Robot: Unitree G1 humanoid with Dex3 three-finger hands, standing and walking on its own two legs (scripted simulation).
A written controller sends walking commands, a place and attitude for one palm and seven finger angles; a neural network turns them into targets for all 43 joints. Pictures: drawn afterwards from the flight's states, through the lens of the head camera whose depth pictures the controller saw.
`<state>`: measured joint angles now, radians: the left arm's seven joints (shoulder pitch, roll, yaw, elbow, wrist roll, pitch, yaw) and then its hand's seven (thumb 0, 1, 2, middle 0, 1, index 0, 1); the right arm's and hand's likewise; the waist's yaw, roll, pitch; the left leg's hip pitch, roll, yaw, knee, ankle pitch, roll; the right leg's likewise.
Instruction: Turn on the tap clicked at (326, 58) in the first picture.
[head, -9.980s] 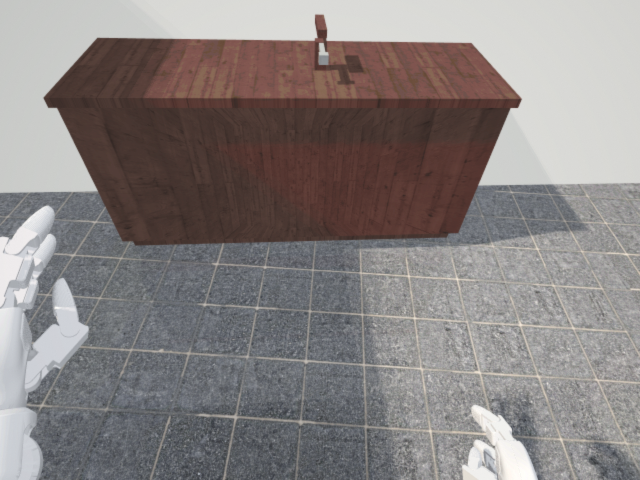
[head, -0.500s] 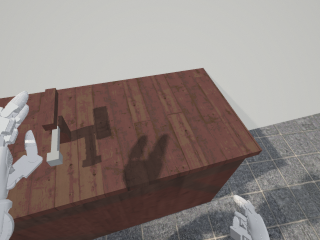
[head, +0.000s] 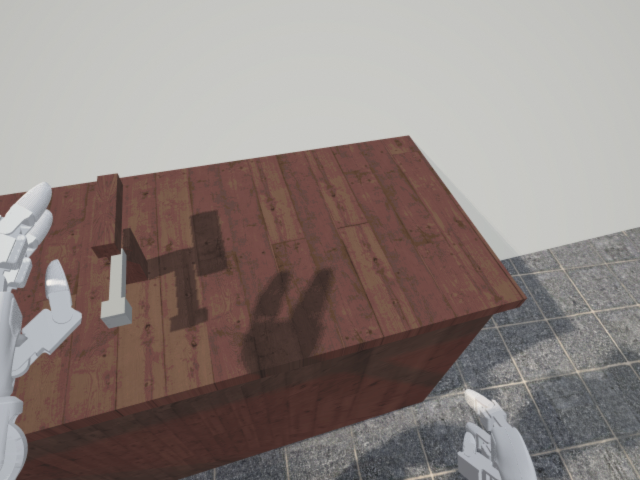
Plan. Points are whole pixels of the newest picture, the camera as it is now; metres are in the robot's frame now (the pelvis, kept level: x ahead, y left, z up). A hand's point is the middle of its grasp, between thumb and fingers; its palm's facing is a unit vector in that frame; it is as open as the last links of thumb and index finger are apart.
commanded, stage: turn the palm inward beside the body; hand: left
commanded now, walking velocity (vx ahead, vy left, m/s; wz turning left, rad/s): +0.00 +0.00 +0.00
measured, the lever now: (116, 312) +0.30 +0.29 +0.01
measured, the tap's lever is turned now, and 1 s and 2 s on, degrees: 0 0 0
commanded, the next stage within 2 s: none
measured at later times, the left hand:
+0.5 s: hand (59, 372) +0.17 +0.23 +0.16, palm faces +0.54 -0.78 -0.31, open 7.4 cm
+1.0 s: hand (114, 350) +0.20 +0.21 +0.13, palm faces +0.46 -0.84 -0.27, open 7.4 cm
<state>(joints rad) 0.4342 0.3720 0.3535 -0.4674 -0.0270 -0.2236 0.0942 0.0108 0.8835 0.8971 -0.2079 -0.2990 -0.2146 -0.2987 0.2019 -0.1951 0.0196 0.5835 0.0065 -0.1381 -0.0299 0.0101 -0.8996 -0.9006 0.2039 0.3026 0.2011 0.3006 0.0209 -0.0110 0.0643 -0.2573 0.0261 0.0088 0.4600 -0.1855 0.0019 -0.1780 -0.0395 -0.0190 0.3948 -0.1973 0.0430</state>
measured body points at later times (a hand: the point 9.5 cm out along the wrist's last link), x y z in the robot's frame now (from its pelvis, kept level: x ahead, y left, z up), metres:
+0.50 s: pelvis -0.02 -0.04 -0.03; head -0.02 -0.04 +0.42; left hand +0.13 +0.27 +0.18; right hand +0.21 -0.23 -0.08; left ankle +0.04 +0.12 -0.74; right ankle +0.01 -0.15 -0.74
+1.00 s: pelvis +0.03 -0.05 -0.02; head +0.02 -0.08 +0.43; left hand +0.17 +0.26 +0.15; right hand +0.23 -0.28 -0.10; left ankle +0.04 +0.11 -0.74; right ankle +0.01 -0.15 -0.74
